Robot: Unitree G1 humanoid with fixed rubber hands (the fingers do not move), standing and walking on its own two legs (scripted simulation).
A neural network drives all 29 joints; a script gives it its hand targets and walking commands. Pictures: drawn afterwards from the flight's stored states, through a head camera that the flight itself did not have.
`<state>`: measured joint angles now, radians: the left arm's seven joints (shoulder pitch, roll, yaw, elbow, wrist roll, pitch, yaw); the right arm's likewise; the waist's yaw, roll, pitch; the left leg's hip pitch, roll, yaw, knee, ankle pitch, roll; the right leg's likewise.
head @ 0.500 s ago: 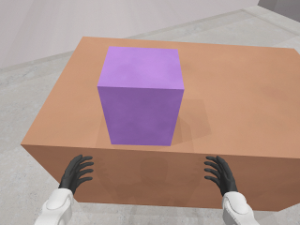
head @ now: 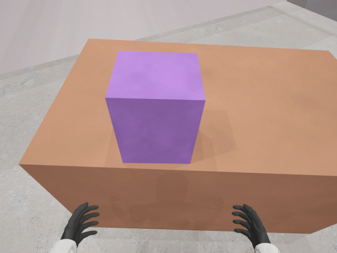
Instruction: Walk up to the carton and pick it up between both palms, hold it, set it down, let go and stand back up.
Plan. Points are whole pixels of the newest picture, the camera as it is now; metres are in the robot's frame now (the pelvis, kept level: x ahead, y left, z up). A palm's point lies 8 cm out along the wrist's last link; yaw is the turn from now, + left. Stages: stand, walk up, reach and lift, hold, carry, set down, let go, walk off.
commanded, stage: set down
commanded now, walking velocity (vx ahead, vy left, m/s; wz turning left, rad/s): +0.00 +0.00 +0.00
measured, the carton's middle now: (157, 112) +0.48 +0.06 +0.06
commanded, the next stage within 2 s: let go in 0.08 s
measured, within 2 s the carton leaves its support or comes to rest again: neither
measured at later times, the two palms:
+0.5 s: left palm (75, 246) +0.16 +0.24 -0.09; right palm out of the picture +0.16 -0.21 -0.09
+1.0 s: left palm (57, 252) +0.15 +0.28 -0.10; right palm out of the picture +0.14 -0.27 -0.09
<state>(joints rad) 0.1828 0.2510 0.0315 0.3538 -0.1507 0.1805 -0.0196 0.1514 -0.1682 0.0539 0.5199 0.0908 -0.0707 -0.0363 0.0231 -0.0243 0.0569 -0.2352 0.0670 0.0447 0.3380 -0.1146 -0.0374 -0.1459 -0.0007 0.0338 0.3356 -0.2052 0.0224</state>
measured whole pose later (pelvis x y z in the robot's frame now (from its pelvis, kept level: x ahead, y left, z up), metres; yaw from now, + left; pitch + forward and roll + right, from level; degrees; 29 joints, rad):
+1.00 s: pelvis +0.03 +0.01 -0.01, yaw +0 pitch +0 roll -1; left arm 0.23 0.31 0.03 0.69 -0.06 -0.01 -0.02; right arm 0.25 -0.32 -0.04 0.71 -0.02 -0.06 0.01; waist -0.01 -0.01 0.01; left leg -0.24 0.07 0.04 0.46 -0.22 -0.02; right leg -0.11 0.00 0.03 0.38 -0.27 0.02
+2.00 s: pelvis -0.01 +0.02 -0.01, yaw +0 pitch -3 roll -2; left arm 0.23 0.32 0.03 0.87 -0.05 -0.02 -0.02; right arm 0.26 -0.33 -0.04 0.83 -0.02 -0.04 0.01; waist -0.02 0.00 0.01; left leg -0.24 0.07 0.04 0.47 -0.18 -0.01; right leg -0.11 0.00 0.03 0.38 -0.23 0.02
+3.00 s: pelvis -0.02 +0.01 +0.00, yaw +0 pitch -3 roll -1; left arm 0.23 0.33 0.03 0.95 -0.05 -0.02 -0.02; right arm 0.27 -0.33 -0.04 0.87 -0.02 -0.03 0.01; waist -0.02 0.00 0.01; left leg -0.23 0.07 0.04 0.44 -0.15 -0.01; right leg -0.12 0.00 0.03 0.38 -0.21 0.02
